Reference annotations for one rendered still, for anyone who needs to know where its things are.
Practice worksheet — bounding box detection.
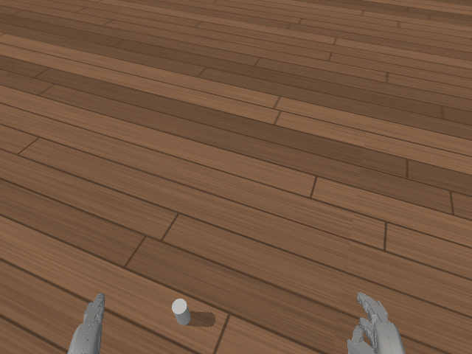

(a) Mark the left robot hand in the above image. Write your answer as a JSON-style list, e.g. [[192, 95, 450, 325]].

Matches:
[[67, 293, 105, 354]]

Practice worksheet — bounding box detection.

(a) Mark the right robot hand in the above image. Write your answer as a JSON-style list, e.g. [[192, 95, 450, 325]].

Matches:
[[347, 292, 406, 354]]

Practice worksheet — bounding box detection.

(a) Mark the can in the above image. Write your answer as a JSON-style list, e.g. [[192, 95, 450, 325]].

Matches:
[[172, 299, 191, 325]]

